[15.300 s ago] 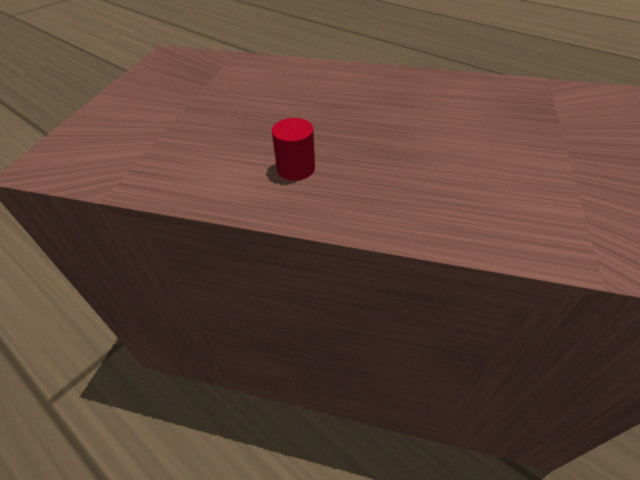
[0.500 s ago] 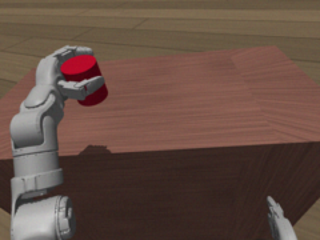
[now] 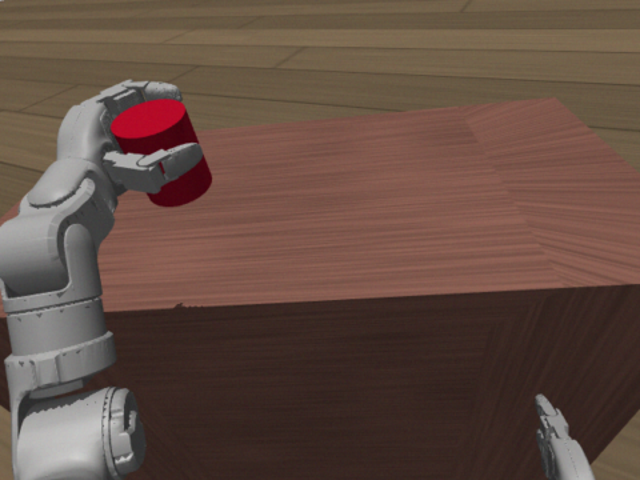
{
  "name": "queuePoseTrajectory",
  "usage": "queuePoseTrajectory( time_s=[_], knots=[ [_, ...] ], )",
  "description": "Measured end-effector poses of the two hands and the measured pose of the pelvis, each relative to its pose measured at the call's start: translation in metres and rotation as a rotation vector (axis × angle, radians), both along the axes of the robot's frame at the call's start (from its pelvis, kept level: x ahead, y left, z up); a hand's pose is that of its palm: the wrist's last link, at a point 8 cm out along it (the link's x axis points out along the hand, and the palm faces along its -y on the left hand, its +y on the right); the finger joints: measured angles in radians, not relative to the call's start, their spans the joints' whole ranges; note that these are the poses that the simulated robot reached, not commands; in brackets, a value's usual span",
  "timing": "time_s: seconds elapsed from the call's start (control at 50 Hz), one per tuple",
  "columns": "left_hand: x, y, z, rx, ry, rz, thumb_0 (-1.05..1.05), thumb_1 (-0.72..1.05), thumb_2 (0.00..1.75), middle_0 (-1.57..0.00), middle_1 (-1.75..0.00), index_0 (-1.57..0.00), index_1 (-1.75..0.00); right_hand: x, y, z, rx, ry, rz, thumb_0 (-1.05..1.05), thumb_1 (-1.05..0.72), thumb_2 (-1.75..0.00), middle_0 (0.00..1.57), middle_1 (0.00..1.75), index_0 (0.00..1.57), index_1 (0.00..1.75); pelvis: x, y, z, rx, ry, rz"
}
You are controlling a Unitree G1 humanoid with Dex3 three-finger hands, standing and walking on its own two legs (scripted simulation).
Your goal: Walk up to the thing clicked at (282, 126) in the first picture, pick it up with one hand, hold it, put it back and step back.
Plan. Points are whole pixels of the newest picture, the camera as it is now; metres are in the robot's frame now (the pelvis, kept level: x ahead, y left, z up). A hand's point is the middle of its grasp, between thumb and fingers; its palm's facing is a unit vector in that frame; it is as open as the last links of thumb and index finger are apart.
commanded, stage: hold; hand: left
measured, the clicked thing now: (165, 154) +0.36 +0.16 +0.30
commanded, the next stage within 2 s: none
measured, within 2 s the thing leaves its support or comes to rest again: neither
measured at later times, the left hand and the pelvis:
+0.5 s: hand (150, 132) +0.35 +0.16 +0.33, palm faces +0.08 -1.00 -0.03, open 10.0 cm; pelvis +0.00 +0.00 +0.00, yaw +0 degrees
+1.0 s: hand (145, 134) +0.33 +0.16 +0.34, palm faces +0.08 -1.00 -0.02, open 10.0 cm; pelvis -0.01 +0.00 +0.00, yaw +0 degrees
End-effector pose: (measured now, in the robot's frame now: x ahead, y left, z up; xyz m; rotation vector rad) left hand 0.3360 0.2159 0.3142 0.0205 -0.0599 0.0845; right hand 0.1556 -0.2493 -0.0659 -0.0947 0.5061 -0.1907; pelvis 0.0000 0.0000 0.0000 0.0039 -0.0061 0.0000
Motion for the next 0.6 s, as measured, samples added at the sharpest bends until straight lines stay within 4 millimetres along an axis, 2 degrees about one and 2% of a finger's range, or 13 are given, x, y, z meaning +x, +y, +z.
queuePoseTrajectory(
  time_s=[0.6],
  knots=[
    [-0.018,-0.005,0.020,0.014,-0.012,-0.012,0.00,-0.42,1.14,-0.69,-1.05,-0.73,-1.07,0.007,-0.001,0.000,0.029,-0.037,-0.003,-0.01,0.53,-0.05,0.05,0.05,0.05,0.05,0.003,0.001,-0.001,0.000,0.001,0.000]
  ],
)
